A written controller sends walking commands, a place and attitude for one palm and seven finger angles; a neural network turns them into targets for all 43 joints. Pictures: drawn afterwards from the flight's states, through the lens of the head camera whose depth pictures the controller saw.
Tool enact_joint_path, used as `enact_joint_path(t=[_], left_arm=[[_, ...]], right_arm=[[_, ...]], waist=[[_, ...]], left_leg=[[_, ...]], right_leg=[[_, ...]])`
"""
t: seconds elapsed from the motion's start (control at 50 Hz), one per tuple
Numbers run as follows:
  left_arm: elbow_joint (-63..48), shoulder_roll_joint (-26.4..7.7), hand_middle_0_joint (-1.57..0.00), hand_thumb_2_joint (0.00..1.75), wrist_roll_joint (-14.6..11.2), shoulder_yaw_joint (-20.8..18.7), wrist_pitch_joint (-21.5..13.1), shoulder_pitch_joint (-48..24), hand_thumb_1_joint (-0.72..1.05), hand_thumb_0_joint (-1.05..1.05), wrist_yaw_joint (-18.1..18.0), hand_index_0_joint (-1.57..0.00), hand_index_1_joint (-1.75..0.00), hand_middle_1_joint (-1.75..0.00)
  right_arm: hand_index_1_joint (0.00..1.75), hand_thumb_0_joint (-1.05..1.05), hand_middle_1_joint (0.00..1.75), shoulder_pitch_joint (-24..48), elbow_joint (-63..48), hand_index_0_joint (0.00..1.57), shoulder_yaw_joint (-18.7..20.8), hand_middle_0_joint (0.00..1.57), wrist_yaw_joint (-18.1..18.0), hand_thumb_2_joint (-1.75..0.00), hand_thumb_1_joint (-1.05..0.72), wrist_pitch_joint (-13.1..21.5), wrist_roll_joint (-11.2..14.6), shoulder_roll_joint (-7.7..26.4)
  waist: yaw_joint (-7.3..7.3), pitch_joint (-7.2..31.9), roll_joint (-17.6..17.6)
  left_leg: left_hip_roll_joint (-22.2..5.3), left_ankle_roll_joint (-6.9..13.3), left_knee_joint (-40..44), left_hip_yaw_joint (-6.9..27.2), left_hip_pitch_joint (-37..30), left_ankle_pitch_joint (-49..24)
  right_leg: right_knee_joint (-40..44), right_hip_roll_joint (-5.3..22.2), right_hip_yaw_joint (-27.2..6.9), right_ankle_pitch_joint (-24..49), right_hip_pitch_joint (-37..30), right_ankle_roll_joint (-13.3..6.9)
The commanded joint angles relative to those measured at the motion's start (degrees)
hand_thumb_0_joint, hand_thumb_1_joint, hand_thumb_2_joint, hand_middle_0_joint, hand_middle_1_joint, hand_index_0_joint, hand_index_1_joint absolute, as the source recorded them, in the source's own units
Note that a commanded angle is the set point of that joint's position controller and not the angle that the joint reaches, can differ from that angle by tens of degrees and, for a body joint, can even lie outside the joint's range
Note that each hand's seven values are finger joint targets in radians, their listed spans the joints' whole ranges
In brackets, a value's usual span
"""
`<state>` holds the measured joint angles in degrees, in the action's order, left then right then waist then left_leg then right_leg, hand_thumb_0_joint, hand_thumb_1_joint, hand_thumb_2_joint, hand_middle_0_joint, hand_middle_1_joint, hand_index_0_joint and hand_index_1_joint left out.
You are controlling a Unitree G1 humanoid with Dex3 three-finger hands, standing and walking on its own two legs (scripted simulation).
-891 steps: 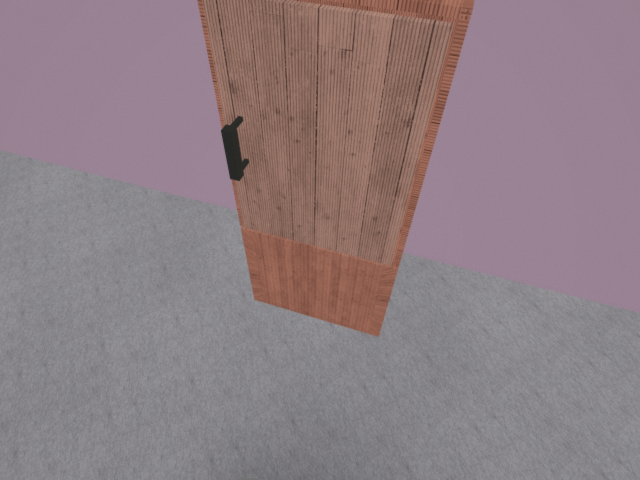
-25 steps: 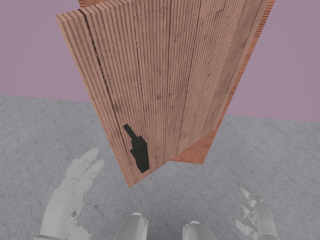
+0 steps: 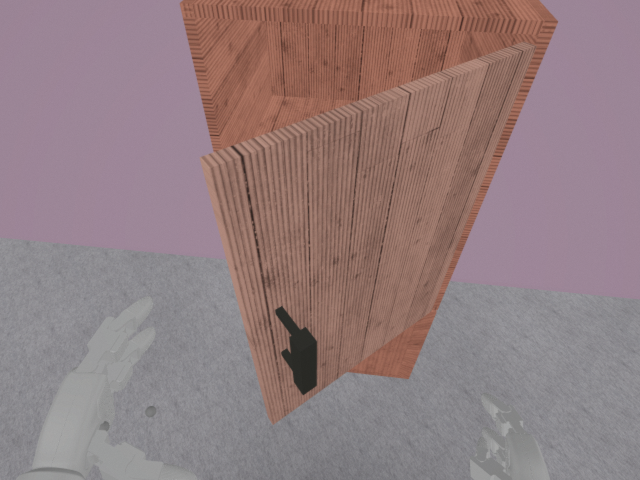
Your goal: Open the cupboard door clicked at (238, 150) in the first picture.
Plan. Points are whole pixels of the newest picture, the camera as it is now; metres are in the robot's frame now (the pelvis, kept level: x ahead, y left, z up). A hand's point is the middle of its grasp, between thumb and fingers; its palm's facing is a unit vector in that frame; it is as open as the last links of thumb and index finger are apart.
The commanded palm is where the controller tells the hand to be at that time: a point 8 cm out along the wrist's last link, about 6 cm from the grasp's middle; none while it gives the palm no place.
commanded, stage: draw the hand back to the body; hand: left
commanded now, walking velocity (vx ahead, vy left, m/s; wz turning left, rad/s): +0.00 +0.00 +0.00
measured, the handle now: (294, 350) +0.29 +0.06 +0.00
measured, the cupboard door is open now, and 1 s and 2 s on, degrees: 42 42 42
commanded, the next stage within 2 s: step back with the hand held close in 0.98 s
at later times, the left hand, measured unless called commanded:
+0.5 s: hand (59, 325) +0.21 +0.25 +0.18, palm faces +0.38 -0.83 -0.42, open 10.3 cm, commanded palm +0.16 +0.30 +0.21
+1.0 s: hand (52, 319) +0.20 +0.24 +0.21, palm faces +0.43 -0.81 -0.41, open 7.5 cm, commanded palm +0.15 +0.28 +0.22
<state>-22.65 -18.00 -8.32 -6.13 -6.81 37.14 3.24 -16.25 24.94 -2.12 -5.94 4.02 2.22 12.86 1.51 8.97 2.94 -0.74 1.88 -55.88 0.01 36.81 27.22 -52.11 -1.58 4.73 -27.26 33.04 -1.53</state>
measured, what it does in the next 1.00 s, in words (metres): rises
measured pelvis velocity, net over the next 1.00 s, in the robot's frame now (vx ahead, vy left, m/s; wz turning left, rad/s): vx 0.01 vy -0.02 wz -0.02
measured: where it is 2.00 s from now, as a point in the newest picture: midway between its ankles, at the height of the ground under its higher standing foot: outside the picture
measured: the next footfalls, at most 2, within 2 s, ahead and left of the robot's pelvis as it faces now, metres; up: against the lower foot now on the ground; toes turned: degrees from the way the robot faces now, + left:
none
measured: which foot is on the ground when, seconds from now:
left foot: down 0.00-1.00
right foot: down 0.00-1.00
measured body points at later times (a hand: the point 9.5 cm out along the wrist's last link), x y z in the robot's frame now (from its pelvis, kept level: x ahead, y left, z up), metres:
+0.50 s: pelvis +0.02 +0.01 +0.05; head +0.00 -0.01 +0.50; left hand +0.18 +0.29 +0.21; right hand +0.21 -0.21 -0.03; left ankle +0.01 +0.09 -0.69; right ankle -0.01 -0.11 -0.69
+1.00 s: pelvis +0.01 -0.02 +0.06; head -0.02 -0.05 +0.50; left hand +0.17 +0.28 +0.23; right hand +0.19 -0.25 -0.03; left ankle +0.01 +0.09 -0.69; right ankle -0.01 -0.11 -0.69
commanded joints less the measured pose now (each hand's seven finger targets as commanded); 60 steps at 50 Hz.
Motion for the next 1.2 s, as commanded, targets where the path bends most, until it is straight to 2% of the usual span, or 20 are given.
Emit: enact_joint_path(t=[0.0, 0.06, 0.1, 0.36, 0.38, 0.48, 0.58, 0.62, 0.66, 0.74, 0.8, 0.94, 1.04, 1.06, 1.08, 1.1, 1.12, 1.14, 1.16, 1.18], left_arm=[[-15.06, -5.46, -0.16, 0.47, 4.74, -3.41, 2.2, 0.72, -0.12, 0.0, -9.08, -0.16, -0.3, -0.3], [-15.48, -7.76, -0.17, 0.51, 5.7, -5.51, 3.24, -1.31, -0.01, 0.0, -11.17, -0.17, -0.3, -0.3], [-14.63, -7.28, -0.17, 0.54, 6.0, -5.59, 3.52, -2.77, 0.06, 0.0, -11.75, -0.17, -0.3, -0.3], [-14.25, -10.52, -0.19, 0.74, 5.61, -13.6, 2.66, -8.0, 0.51, 0.0, -11.61, -0.19, -0.3, -0.3], [-13.65, -10.22, -0.19, 0.75, 5.36, -13.97, 2.69, -8.27, 0.55, 0.0, -11.53, -0.19, -0.3, -0.3], [-14.07, -11.56, -0.19, 0.82, 5.03, -17.04, 1.88, -12.74, 0.73, 0.0, -11.53, -0.19, -0.3, -0.3], [-13.56, -13.68, -0.2, 0.9, 4.52, -20.79, 0.81, -15.62, 0.9, 0.0, -11.55, -0.2, -0.3, -0.3], [-9.76, -10.53, -0.2, 0.9, 4.25, -18.49, 0.98, -12.93, 0.9, 0.0, -10.98, -0.2, -0.3, -0.3], [-8.13, -9.59, -0.2, 0.9, 4.24, -17.4, 1.15, -12.32, 0.9, 0.0, -10.53, -0.2, -0.3, -0.3], [-11.33, -12.13, -0.2, 0.9, 4.41, -19.01, 0.29, -14.6, 0.9, 0.0, -10.62, -0.2, -0.3, -0.3], [-12.97, -13.35, -0.2, 0.9, 4.73, -19.91, -0.32, -15.56, 0.9, 0.0, -11.0, -0.2, -0.3, -0.3], [-10.4, -11.98, -0.2, 0.9, 4.42, -19.03, -0.89, -15.49, 0.9, 0.0, -10.74, -0.2, -0.3, -0.3], [-9.06, -12.07, -0.2, 0.9, 4.28, -19.13, -1.45, -14.94, 0.9, 0.0, -10.62, -0.2, -0.3, -0.3], [-8.61, -12.38, -0.2, 0.9, 4.37, -19.35, -1.51, -14.8, 0.9, 0.0, -10.59, -0.2, -0.3, -0.3], [-13.77, -13.82, -0.2, 0.9, 4.52, -19.36, -2.2, -20.85, 0.9, 0.0, -10.7, -0.2, -0.3, -0.3], [-14.47, -20.37, -0.2, 0.9, 5.27, -26.58, -4.41, -24.08, 0.9, 0.0, -11.31, -0.2, -0.3, -0.3], [-8.38, -15.71, -0.2, 0.9, 5.35, -23.38, -4.14, -17.1, 0.9, 0.0, -10.76, -0.2, -0.3, -0.3], [-7.33, -13.81, -0.2, 0.9, 5.6, -21.63, -4.0, -14.06, 0.9, 0.0, -10.43, -0.2, -0.3, -0.3], [-8.33, -13.64, -0.2, 0.9, 5.72, -21.32, -4.48, -13.61, 0.9, 0.0, -10.36, -0.2, -0.3, -0.3], [-7.78, -13.34, -0.2, 0.9, 5.76, -21.13, -4.54, -11.54, 0.9, 0.0, -10.38, -0.2, -0.3, -0.3]], right_arm=[[0.3, 0.0, 0.3, 5.08, -8.87, 0.2, 1.92, 0.2, -1.23, -0.9, -0.9, 2.15, -0.53, 5.47], [0.3, 0.0, 0.3, 6.15, -7.72, 0.2, 1.56, 0.2, -1.43, -0.9, -0.9, 2.76, -0.9, 6.05], [0.3, 0.0, 0.3, 6.31, -6.89, 0.2, 1.34, 0.2, -1.49, -0.9, -0.9, 3.23, -0.9, 5.89], [0.3, 0.0, 0.3, 9.8, -1.79, 0.2, 1.4, 0.2, 0.43, -0.9, -0.9, 5.23, -1.55, 6.4], [0.3, 0.0, 0.3, 10.07, -1.51, 0.2, 1.35, 0.2, 0.54, -0.9, -0.9, 5.17, -1.62, 6.19], [0.3, 0.0, 0.3, 11.06, -0.41, 0.2, 1.68, 0.2, 0.82, -0.9, -0.9, 5.0, -1.77, 6.43], [0.3, 0.0, 0.3, 11.98, 0.84, 0.2, 2.29, 0.2, 0.92, -0.9, -0.9, 4.97, -1.93, 6.48], [0.3, 0.0, 0.3, 11.89, 1.26, 0.2, 2.52, 0.2, 1.23, -0.9, -0.9, 4.62, -1.95, 6.45], [0.3, 0.0, 0.3, 12.37, 1.41, 0.2, 2.83, 0.2, 1.39, -0.9, -0.9, 4.18, -1.88, 6.81], [0.3, 0.0, 0.3, 12.83, 1.34, 0.2, 3.11, 0.2, 1.4, -0.9, -0.9, 4.11, -2.08, 6.68], [0.3, 0.0, 0.3, 13.21, 1.8, 0.2, 2.87, 0.2, 1.11, -0.9, -0.9, 4.76, -2.11, 6.27], [0.3, 0.0, 0.3, 13.66, 2.56, 0.2, 3.11, 0.2, 0.86, -0.9, -0.9, 5.51, -1.99, 6.14], [0.3, 0.0, 0.3, 13.88, 3.01, 0.2, 3.32, 0.2, 0.88, -0.9, -0.9, 5.9, -2.1, 6.12], [0.3, 0.0, 0.3, 13.9, 3.22, 0.2, 3.5, 0.2, 0.84, -0.9, -0.9, 5.95, -2.15, 6.33], [0.3, 0.0, 0.3, 14.63, 2.98, 0.2, 3.33, 0.2, 0.92, -0.9, -0.9, 6.26, -2.06, 6.36], [0.3, 0.0, 0.3, 12.91, 1.22, 0.2, 3.27, 0.2, 0.75, -0.9, -0.9, 5.08, -1.51, 7.39], [0.3, 0.0, 0.3, 12.73, 2.41, 0.2, 3.46, 0.2, 0.77, -0.9, -0.9, 4.0, -1.96, 6.74], [0.3, 0.0, 0.3, 12.63, 1.97, 0.2, 3.69, 0.2, 1.02, -0.9, -0.9, 3.17, -2.07, 6.83], [0.3, 0.0, 0.3, 12.87, 1.79, 0.2, 3.94, 0.2, 1.04, -0.9, -0.9, 2.66, -2.21, 7.12], [0.3, 0.0, 0.3, 12.61, 1.57, 0.2, 3.97, 0.2, 1.05, -0.9, -0.9, 2.18, -2.19, 7.1]], waist=[[0.19, 0.92, 1.23], [0.58, 0.91, 0.58], [0.34, -1.07, -0.91], [2.06, -3.39, 1.75], [2.0, -4.71, 0.12], [2.03, -5.96, 2.14], [2.44, -4.66, 1.86], [2.16, -6.85, -1.01], [2.25, -7.55, -0.58], [2.41, -5.5, -1.13], [2.55, -5.53, 2.46], [2.15, -9.06, 0.14], [2.42, -8.59, -1.25], [2.55, -7.96, -1.47], [2.25, -6.76, 1.31], [-0.21, -11.11, -1.88], [-0.53, -10.07, -4.46], [-0.51, -9.65, -5.8], [-0.49, -8.42, -2.94], [-0.61, -6.79, -2.44]], left_leg=[[-0.58, -0.28, 15.15, 2.84, -11.42, -14.6], [-0.68, -0.31, 18.09, 3.15, -15.01, -16.9], [-0.86, -0.41, 20.02, 3.24, -16.93, -16.91], [-1.4, -1.59, 29.16, 2.39, -27.36, -30.9], [-1.44, -1.6, 29.8, 2.28, -27.56, -30.76], [-1.25, -1.48, 32.35, 1.8, -29.24, -28.15], [-0.82, -0.95, 33.03, 0.47, -31.4, -28.76], [-0.88, -0.67, 33.37, 0.15, -31.37, -28.06], [-0.87, -0.4, 33.69, -0.1, -31.61, -28.1], [-0.45, -0.08, 33.87, -0.57, -32.31, -26.39], [-0.18, -0.25, 33.98, -0.56, -32.85, -26.09], [-0.14, 0.04, 34.39, -1.05, -32.75, -21.8], [-0.09, 0.32, 34.47, -1.16, -33.11, -21.36], [-0.14, 0.34, 34.61, -1.18, -33.27, -21.66], [0.12, 0.38, 34.43, -1.18, -33.97, -21.48], [-0.95, 0.94, 32.1, 0.49, -30.65, -18.39], [-0.66, 0.96, 30.4, 0.91, -30.92, -18.28], [-0.66, 0.76, 29.63, 0.39, -30.68, -19.07], [-0.87, 0.65, 30.07, 0.3, -30.4, -20.78], [-1.31, 0.46, 30.54, 0.23, -30.55, -22.73]], right_leg=[[13.92, 1.43, -2.65, 12.46, -5.25, -0.06], [16.23, 1.64, -2.43, 14.19, -9.13, -0.05], [17.8, 1.71, -2.29, 14.21, -10.07, 0.2], [26.07, 1.83, -2.36, 23.7, -22.98, 0.03], [26.57, 1.77, -2.2, 23.98, -23.05, 0.23], [29.18, 1.68, -2.62, 23.11, -24.93, 0.09], [30.84, 1.89, -3.29, 26.05, -27.03, 0.13], [31.63, 1.73, -3.06, 25.77, -26.24, 0.45], [32.3, 1.74, -3.24, 26.01, -26.41, 0.44], [33.0, 1.86, -3.9, 25.78, -27.5, 0.59], [33.31, 1.98, -4.14, 25.45, -27.49, 0.36], [35.83, 1.85, -4.84, 21.07, -25.19, 0.76], [36.46, 1.98, -5.36, 20.5, -25.44, 0.97], [36.44, 2.11, -5.29, 20.87, -26.04, 0.86], [36.56, 2.33, -5.96, 20.92, -25.9, 0.88], [39.52, 4.87, -11.86, 22.9, -19.24, 1.19], [39.83, 6.09, -11.92, 23.38, -18.82, 1.13], [39.68, 6.52, -11.73, 24.57, -18.4, 1.55], [38.36, 6.87, -10.54, 27.26, -19.45, 1.39], [36.93, 6.64, -10.05, 28.91, -20.24, 1.5]])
